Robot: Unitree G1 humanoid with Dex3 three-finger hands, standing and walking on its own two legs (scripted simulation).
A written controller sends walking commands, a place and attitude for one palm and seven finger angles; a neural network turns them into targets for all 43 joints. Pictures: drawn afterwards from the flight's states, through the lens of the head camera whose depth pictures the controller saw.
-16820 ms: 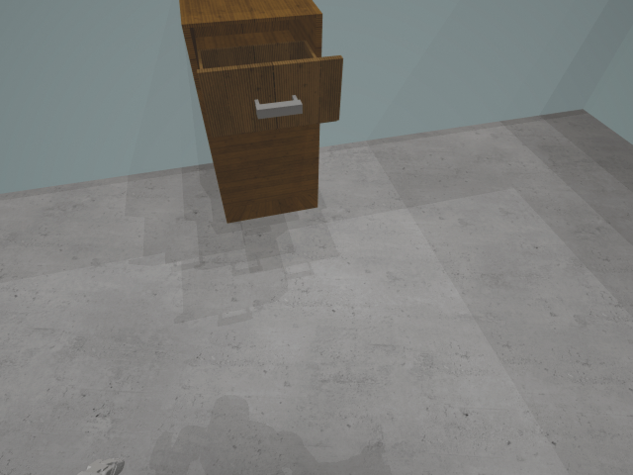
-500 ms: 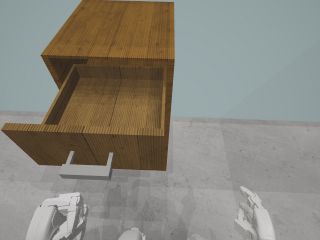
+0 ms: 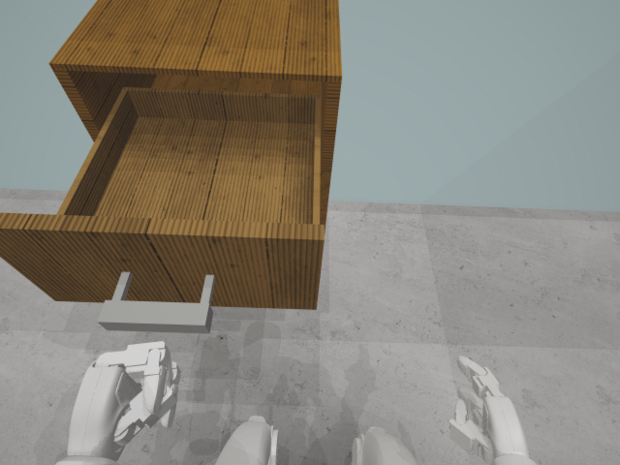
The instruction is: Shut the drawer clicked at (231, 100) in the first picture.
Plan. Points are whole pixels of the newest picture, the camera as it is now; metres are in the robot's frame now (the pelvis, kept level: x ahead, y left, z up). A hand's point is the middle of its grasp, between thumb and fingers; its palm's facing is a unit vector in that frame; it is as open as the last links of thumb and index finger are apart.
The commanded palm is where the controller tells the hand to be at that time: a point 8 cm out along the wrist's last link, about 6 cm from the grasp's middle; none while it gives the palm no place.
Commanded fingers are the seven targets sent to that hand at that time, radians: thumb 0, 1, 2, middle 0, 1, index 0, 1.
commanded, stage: bring the fist close to the handle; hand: left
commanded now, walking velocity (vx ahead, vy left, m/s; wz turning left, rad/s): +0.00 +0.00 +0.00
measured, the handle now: (162, 299) +0.30 +0.20 +0.05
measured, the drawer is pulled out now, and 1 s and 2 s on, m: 0.28 0.26 0.14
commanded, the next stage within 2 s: push the drawer shut in 0.32 s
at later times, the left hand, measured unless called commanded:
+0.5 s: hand (175, 393) +0.20 +0.16 +0.05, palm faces +0.03 -1.00 -0.04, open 3.3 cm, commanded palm +0.18 +0.22 +0.06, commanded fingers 0.00 0.90 0.90 -1.40 -1.60 -1.40 -1.60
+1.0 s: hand (176, 356) +0.23 +0.17 +0.05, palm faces +0.01 -1.00 -0.05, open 3.0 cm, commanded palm +0.23 +0.22 +0.06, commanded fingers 0.00 0.90 0.90 -1.40 -1.60 -1.40 -1.60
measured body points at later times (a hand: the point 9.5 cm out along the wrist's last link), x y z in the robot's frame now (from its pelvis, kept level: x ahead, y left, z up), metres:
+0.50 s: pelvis +0.00 +0.00 +0.00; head +0.07 +0.01 +0.44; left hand +0.19 +0.21 +0.06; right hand +0.20 -0.22 -0.07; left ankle +0.02 +0.11 -0.64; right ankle +0.02 -0.10 -0.64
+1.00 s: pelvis +0.00 +0.00 +0.00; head +0.08 +0.01 +0.44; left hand +0.23 +0.22 +0.05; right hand +0.18 -0.24 -0.08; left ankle +0.02 +0.11 -0.64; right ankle +0.02 -0.10 -0.64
